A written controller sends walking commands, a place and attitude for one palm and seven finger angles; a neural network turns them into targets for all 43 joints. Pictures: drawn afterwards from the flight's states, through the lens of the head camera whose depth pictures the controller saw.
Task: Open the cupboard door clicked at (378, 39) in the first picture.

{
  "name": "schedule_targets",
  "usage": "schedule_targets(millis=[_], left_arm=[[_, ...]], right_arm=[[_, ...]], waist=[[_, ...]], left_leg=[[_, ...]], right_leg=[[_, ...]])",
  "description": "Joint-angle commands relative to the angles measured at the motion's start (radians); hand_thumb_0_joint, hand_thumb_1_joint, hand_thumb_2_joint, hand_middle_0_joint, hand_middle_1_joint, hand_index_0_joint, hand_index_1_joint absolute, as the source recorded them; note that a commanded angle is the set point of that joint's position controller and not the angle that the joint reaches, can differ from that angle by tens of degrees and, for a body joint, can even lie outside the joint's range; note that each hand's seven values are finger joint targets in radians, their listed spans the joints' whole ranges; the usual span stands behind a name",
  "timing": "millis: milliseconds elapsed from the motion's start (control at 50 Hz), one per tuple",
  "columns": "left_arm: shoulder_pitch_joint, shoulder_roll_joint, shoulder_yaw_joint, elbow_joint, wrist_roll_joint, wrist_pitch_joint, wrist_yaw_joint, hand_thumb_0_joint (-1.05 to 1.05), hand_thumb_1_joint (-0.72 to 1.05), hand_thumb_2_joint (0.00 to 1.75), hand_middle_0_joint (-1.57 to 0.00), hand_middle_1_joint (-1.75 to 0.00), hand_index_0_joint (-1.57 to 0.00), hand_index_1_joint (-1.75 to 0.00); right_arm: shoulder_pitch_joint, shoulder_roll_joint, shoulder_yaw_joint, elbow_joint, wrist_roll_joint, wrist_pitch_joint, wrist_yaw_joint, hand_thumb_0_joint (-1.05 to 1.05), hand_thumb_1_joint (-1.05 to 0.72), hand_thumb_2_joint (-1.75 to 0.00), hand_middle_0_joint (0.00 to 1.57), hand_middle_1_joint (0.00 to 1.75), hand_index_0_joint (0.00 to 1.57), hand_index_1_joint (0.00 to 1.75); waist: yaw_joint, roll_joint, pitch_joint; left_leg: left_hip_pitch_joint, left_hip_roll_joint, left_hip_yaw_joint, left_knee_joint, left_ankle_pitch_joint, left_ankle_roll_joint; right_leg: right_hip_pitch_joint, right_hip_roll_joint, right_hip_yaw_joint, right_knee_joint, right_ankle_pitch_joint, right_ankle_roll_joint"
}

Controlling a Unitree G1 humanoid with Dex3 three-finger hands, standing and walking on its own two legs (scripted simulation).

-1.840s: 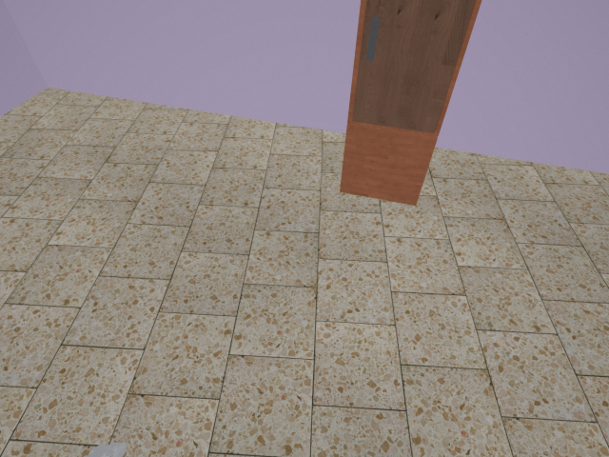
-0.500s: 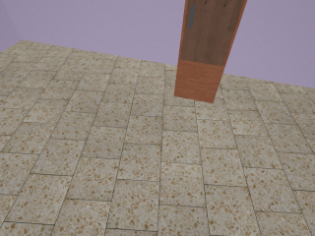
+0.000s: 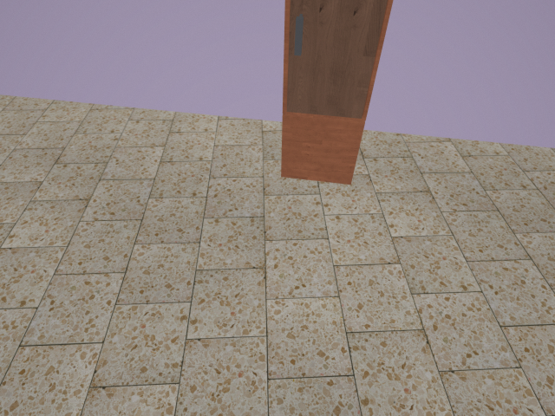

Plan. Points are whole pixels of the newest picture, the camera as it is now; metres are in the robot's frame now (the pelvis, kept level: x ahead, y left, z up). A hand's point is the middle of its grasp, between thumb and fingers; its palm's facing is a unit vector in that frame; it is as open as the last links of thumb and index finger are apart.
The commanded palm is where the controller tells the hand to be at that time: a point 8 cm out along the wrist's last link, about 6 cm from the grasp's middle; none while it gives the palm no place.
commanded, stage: walk to a spot facing it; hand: left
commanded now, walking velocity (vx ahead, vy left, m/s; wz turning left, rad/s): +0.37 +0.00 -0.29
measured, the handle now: (299, 34) +1.39 +0.03 +0.01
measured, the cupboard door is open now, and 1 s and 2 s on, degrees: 0 0 0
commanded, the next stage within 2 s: turn to face it in 1.04 s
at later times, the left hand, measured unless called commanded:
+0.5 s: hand out of the picture +0.11 +0.20 -0.19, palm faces -0.02 -0.99 -0.14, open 7.4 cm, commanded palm none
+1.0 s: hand (252, 224) +0.58 +0.11 -0.16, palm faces -0.40 -0.90 -0.16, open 7.4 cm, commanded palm none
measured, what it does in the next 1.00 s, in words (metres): walks ahead, turning right: left foot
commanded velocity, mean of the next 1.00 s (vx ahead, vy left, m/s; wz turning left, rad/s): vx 0.35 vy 0.00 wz -0.36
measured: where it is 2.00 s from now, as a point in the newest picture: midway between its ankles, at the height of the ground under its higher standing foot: (317, 320)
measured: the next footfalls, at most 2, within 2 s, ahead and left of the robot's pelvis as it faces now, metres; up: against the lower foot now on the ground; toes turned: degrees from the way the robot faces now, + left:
left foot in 0.44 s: +0.33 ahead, +0.12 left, +0.00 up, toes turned +2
right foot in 1.06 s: +0.54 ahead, -0.16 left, +0.00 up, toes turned -30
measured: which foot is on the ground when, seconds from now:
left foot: down 0.00-0.04, up 0.06-0.42, down 0.44-1.00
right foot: down 0.00-0.46, up 0.48-1.00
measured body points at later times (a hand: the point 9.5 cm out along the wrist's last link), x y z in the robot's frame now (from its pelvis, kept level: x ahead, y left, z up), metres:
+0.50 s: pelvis +0.20 +0.04 -0.02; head +0.24 +0.06 +0.43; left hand +0.11 +0.25 -0.18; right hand +0.30 -0.20 -0.15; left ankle +0.29 +0.11 -0.73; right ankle +0.01 -0.09 -0.68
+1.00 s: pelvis +0.41 -0.01 +0.00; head +0.45 -0.02 +0.44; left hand +0.60 +0.16 -0.15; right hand +0.23 -0.16 -0.15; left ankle +0.30 +0.12 -0.73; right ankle +0.50 -0.15 -0.71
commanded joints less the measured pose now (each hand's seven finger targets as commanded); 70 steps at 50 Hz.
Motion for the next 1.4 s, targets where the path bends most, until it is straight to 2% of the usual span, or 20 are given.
schedule_targets(millis=[0, 20, 40, 140, 320, 380, 400, 440, 460, 520, 580, 880, 960, 1000, 1020, 1040, 1060, 1120, 1180, 1380], left_arm=[[0.119, 0.106, 0.050, -0.045, 0.001, -0.055, 0.005, 0.00, 0.90, 0.90, -0.20, -0.30, -0.20, -0.30], [0.262, 0.215, 0.075, -0.001, 0.005, -0.069, 0.022, 0.00, 0.90, 0.90, -0.20, -0.30, -0.20, -0.30], [0.345, 0.212, 0.069, 0.023, -0.014, -0.071, 0.039, 0.00, 0.90, 0.90, -0.20, -0.30, -0.20, -0.30], [0.233, 0.086, 0.044, 0.009, -0.003, -0.088, 0.051, 0.00, 0.90, 0.90, -0.20, -0.30, -0.20, -0.30], [0.204, 0.050, 0.042, 0.042, -0.002, -0.097, 0.063, 0.00, 0.90, 0.90, -0.20, -0.30, -0.20, -0.30], [0.164, 0.073, 0.057, 0.039, -0.006, -0.098, 0.062, 0.00, 0.90, 0.90, -0.20, -0.30, -0.20, -0.30], [0.177, 0.055, 0.057, 0.036, -0.010, -0.098, 0.059, 0.00, 0.90, 0.90, -0.20, -0.30, -0.20, -0.30], [0.265, -0.040, 0.046, 0.009, -0.024, -0.092, 0.042, 0.00, 0.90, 0.90, -0.20, -0.30, -0.20, -0.30], [0.194, -0.023, 0.049, -0.014, -0.016, -0.090, 0.046, 0.00, 0.90, 0.90, -0.20, -0.30, -0.20, -0.30], [0.090, -0.043, 0.059, -0.015, 0.001, -0.064, 0.026, 0.00, 0.90, 0.90, -0.20, -0.30, -0.20, -0.30], [0.126, -0.074, 0.060, -0.014, 0.008, -0.028, 0.019, 0.00, 0.90, 0.90, -0.20, -0.30, -0.20, -0.30], [-0.326, -0.057, 0.053, -0.206, 0.003, -0.019, -0.017, 0.00, 0.90, 0.90, -0.20, -0.30, -0.20, -0.30], [-0.208, -0.022, 0.062, -0.182, 0.003, -0.033, -0.011, 0.00, 0.90, 0.90, -0.20, -0.30, -0.20, -0.30], [0.021, 0.037, 0.083, -0.116, 0.011, -0.053, -0.005, 0.00, 0.90, 0.90, -0.20, -0.30, -0.20, -0.30], [0.140, 0.151, 0.110, -0.089, 0.013, -0.066, 0.005, 0.00, 0.90, 0.90, -0.20, -0.30, -0.20, -0.30], [0.200, 0.239, 0.127, -0.080, -0.009, -0.069, 0.023, 0.00, 0.90, 0.90, -0.20, -0.30, -0.20, -0.30], [0.158, 0.238, 0.131, -0.085, -0.026, -0.061, 0.036, 0.00, 0.90, 0.90, -0.20, -0.30, -0.20, -0.30], [-0.044, 0.111, 0.085, -0.126, -0.023, -0.072, 0.041, 0.00, 0.90, 0.90, -0.20, -0.30, -0.20, -0.30], [-0.093, 0.053, 0.063, -0.110, -0.007, -0.090, 0.052, 0.00, 0.90, 0.90, -0.20, -0.30, -0.20, -0.30], [-0.028, 0.045, 0.044, -0.064, -0.008, -0.063, 0.057, 0.00, 0.90, 0.90, -0.20, -0.30, -0.20, -0.30]], right_arm=[[-0.028, -0.150, -0.043, -0.066, 0.008, -0.025, -0.014, 0.00, -0.90, -0.90, 0.20, 0.30, 0.20, 0.30], [-0.081, -0.065, -0.022, -0.115, 0.016, -0.036, -0.007, 0.00, -0.90, -0.90, 0.20, 0.30, 0.20, 0.30], [-0.164, -0.095, -0.026, -0.149, 0.008, -0.042, -0.007, 0.00, -0.90, -0.90, 0.20, 0.30, 0.20, 0.30], [-0.144, -0.033, -0.033, -0.112, 0.004, -0.040, 0.006, 0.00, -0.90, -0.90, 0.20, 0.30, 0.20, 0.30], [-0.209, 0.021, -0.033, -0.162, 0.018, -0.041, 0.028, 0.00, -0.90, -0.90, 0.20, 0.30, 0.20, 0.30], [-0.007, -0.012, -0.049, -0.102, 0.012, -0.055, 0.009, 0.00, -0.90, -0.90, 0.20, 0.30, 0.20, 0.30], [0.130, -0.056, -0.061, -0.058, 0.006, -0.058, -0.004, 0.00, -0.90, -0.90, 0.20, 0.30, 0.20, 0.30], [0.319, -0.233, -0.100, -0.024, -0.006, -0.059, -0.017, 0.00, -0.90, -0.90, 0.20, 0.30, 0.20, 0.30], [0.235, -0.196, -0.089, -0.040, 0.004, -0.048, -0.018, 0.00, -0.90, -0.90, 0.20, 0.30, 0.20, 0.30], [0.052, -0.020, -0.045, -0.074, 0.003, -0.068, -0.024, 0.00, -0.90, -0.90, 0.20, 0.30, 0.20, 0.30], [0.064, 0.017, -0.037, -0.054, 0.006, -0.086, -0.027, 0.00, -0.90, -0.90, 0.20, 0.30, 0.20, 0.30], [0.278, -0.034, -0.045, 0.006, -0.002, -0.082, -0.035, 0.00, -0.90, -0.90, 0.20, 0.30, 0.20, 0.30], [0.251, -0.077, -0.056, -0.005, 0.000, -0.072, -0.034, 0.00, -0.90, -0.90, 0.20, 0.30, 0.20, 0.30], [0.202, -0.100, -0.057, -0.031, 0.009, -0.068, -0.029, 0.00, -0.90, -0.90, 0.20, 0.30, 0.20, 0.30], [0.223, -0.063, -0.051, -0.053, 0.024, -0.067, -0.015, 0.00, -0.90, -0.90, 0.20, 0.30, 0.20, 0.30], [0.224, -0.005, -0.041, -0.095, 0.031, -0.071, -0.018, 0.00, -0.90, -0.90, 0.20, 0.30, 0.20, 0.30], [0.122, -0.033, -0.050, -0.115, 0.029, -0.066, -0.028, 0.00, -0.90, -0.90, 0.20, 0.30, 0.20, 0.30], [0.083, -0.001, -0.047, -0.099, 0.010, -0.038, -0.026, 0.00, -0.90, -0.90, 0.20, 0.30, 0.20, 0.30], [0.197, 0.049, -0.035, -0.044, 0.001, -0.004, -0.025, 0.00, -0.90, -0.90, 0.20, 0.30, 0.20, 0.30], [-0.033, 0.044, -0.018, -0.096, 0.013, 0.000, -0.010, 0.00, -0.90, -0.90, 0.20, 0.30, 0.20, 0.30]], waist=[[0.061, -0.021, 0.072], [0.105, -0.346, 0.048], [0.127, -0.260, 0.074], [0.033, -0.017, 0.114], [0.005, -0.129, 0.151], [-0.089, -0.102, 0.050], [-0.135, -0.046, -0.035], [-0.142, 0.362, -0.227], [-0.118, 0.230, -0.124], [-0.033, 0.095, 0.105], [0.016, 0.102, 0.087], [-0.087, 0.111, 0.176], [-0.025, 0.139, 0.077], [0.090, 0.120, -0.057], [0.134, -0.067, -0.201], [0.111, -0.242, -0.306], [0.111, -0.091, -0.235], [-0.002, 0.030, -0.008], [-0.080, 0.010, -0.013], [-0.008, -0.113, 0.050]], left_leg=[[-0.235, 0.126, -0.068, 0.133, 0.024, 0.068], [-0.534, -0.011, 0.074, 0.449, -0.139, 0.008], [-0.605, 0.007, -0.022, 0.563, -0.209, 0.013], [-0.589, 0.073, -0.038, 0.597, -0.002, -0.005], [-0.362, 0.042, 0.017, 0.218, 0.190, 0.012], [-0.064, -0.019, 0.044, 0.075, 0.243, 0.038], [0.125, 0.009, 0.004, 0.045, 0.252, 0.050], [0.394, 0.436, -0.588, -0.177, 0.146, 0.188], [0.247, 0.457, -0.632, -0.283, -0.034, 0.209], [-0.086, 0.319, -0.316, -0.331, 0.013, 0.095], [-0.157, 0.262, -0.122, -0.335, 0.140, 0.068], [0.191, 0.282, 0.123, -0.299, 0.572, 0.129], [0.232, 0.301, 0.199, -0.069, 1.004, 0.110], [0.090, 0.260, 0.240, 0.282, 0.969, 0.053], [-0.191, 0.181, 0.245, 0.599, 0.511, 0.008], [-0.461, 0.007, 0.127, 0.946, -0.205, -0.041], [-0.513, 0.049, -0.036, 0.991, -0.177, -0.012], [-0.435, 0.142, -0.080, 0.862, 0.013, -0.021], [-0.337, 0.130, -0.064, 0.714, 0.043, -0.029], [-0.292, 0.053, -0.004, 0.225, 0.124, -0.022]], right_leg=[[0.171, -0.074, 0.105, -0.226, 0.056, -0.050], [0.373, -0.314, 0.498, -0.388, 0.138, -0.141], [0.367, -0.380, 0.606, -0.402, 0.299, -0.192], [0.283, -0.271, 0.335, -0.370, 0.470, -0.203], [0.144, -0.189, 0.164, -0.408, 0.561, -0.128], [0.122, -0.151, 0.107, -0.178, 0.753, -0.100], [0.062, -0.117, 0.099, 0.015, 0.707, -0.080], [-0.254, 0.063, -0.002, 0.613, -0.146, -0.029], [-0.299, 0.007, 0.060, 0.705, -0.127, -0.046], [-0.302, -0.100, 0.052, 0.698, 0.112, -0.025], [-0.256, -0.102, 0.028, 0.643, 0.169, -0.007], [-0.446, -0.091, -0.144, 0.110, 0.254, 0.006], [-0.229, -0.004, -0.198, 0.026, 0.154, -0.058], [0.139, 0.030, -0.210, -0.083, 0.238, -0.091], [0.457, -0.192, 0.079, -0.121, 0.326, -0.175], [0.611, -0.448, 0.569, -0.212, 0.625, -0.305], [0.537, -0.440, 0.506, -0.263, 0.644, -0.324], [0.103, -0.333, 0.242, -0.323, 0.600, -0.208], [-0.025, -0.263, 0.057, -0.324, 0.729, -0.166], [0.115, -0.258, -0.056, -0.272, 0.771, -0.110]])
